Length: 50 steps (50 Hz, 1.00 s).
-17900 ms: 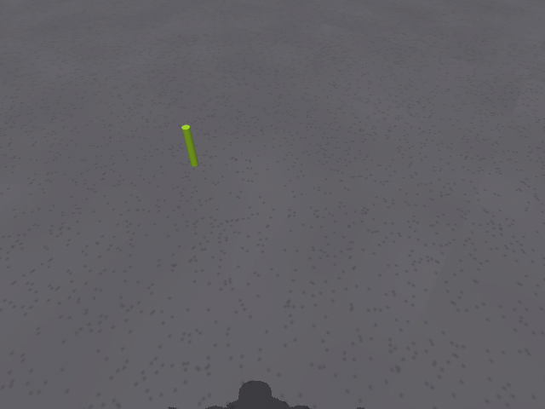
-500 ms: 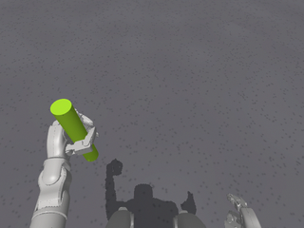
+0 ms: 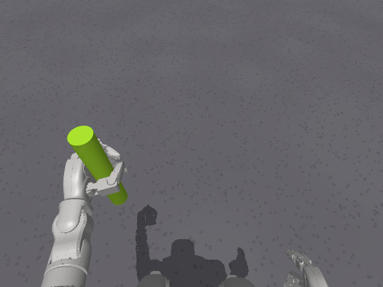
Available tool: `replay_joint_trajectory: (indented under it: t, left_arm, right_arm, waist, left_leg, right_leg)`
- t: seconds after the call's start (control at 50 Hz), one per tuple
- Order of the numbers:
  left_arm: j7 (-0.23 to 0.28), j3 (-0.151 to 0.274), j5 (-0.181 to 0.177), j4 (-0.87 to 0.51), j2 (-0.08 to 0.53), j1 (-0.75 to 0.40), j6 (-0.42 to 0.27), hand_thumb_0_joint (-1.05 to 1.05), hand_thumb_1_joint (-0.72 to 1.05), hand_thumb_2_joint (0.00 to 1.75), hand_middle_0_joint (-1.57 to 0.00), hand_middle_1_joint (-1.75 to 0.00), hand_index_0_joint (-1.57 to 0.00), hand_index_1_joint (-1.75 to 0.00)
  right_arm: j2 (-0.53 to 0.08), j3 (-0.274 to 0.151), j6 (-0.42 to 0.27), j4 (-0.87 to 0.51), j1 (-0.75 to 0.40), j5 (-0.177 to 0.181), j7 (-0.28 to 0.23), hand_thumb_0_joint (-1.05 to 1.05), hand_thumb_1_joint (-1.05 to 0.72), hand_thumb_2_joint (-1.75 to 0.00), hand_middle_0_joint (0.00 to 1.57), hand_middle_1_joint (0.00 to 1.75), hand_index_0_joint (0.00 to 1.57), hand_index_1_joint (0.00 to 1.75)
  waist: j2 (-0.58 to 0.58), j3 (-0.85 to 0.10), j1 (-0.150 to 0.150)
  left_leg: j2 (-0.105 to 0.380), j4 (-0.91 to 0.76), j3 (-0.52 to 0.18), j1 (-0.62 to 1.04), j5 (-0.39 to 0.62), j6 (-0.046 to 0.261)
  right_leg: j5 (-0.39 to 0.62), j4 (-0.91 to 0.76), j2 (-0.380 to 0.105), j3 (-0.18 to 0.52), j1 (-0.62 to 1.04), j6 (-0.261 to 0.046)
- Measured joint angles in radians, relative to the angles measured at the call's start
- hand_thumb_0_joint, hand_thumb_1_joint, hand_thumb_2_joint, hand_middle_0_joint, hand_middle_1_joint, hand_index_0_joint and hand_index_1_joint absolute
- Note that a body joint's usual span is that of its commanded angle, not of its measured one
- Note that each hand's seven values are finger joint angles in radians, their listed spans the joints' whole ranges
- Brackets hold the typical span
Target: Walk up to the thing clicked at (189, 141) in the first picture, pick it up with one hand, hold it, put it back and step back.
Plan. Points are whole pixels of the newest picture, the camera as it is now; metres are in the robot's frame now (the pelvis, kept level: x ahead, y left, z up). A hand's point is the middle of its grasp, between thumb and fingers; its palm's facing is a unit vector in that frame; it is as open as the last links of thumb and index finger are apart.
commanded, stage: hold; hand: left
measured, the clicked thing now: (104, 172) +0.33 +0.19 +0.04
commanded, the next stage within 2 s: none
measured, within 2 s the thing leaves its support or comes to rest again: neither
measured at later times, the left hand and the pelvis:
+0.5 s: hand (110, 169) +0.33 +0.17 +0.07, palm faces +0.08 -1.00 +0.01, open 5.1 cm; pelvis +0.00 +0.00 +0.01, yaw +0 degrees
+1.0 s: hand (110, 170) +0.33 +0.17 +0.07, palm faces +0.08 -1.00 +0.01, open 5.1 cm; pelvis +0.00 +0.00 +0.01, yaw +0 degrees
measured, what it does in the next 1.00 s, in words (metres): stands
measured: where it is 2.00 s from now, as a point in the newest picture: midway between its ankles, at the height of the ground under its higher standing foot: outside the picture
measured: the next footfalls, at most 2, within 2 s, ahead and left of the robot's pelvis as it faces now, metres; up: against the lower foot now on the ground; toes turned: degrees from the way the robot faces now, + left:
none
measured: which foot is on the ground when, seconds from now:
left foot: down 0.00-1.00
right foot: down 0.00-1.00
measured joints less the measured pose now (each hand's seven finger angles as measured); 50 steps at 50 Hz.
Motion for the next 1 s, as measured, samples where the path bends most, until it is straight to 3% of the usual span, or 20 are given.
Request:
replay_joint_trajectory:
  t: [0.44,1.0]
  left_arm:
    - [0.032,-0.013,0.012,-0.013,-0.013,0.006,0.021,0.01,0.22,1.09,-1.02,-1.14,-1.01,-1.15]
    - [0.033,-0.021,0.017,-0.003,-0.013,0.0,0.009,0.0,0.22,1.09,-1.02,-1.14,-1.01,-1.15]
  right_arm:
    - [0.003,0.0,0.005,0.003,-0.001,-0.003,0.003,0.01,-0.9,-0.9,0.2,0.3,0.21,0.3]
    - [0.003,0.001,-0.006,0.012,-0.011,-0.001,0.001,0.01,-0.89,-0.9,0.2,0.3,0.21,0.3]
  waist:
    - [0.003,0.011,0.003]
    - [-0.002,0.025,0.005]
  left_leg:
    - [-0.002,-0.06,0.005,0.077,0.023,0.001]
    - [-0.004,-0.092,0.005,0.105,0.043,-0.001]
  right_leg:
    - [0.024,-0.059,-0.001,0.004,0.075,0.001]
    - [0.041,-0.086,-0.002,0.003,0.1,-0.001]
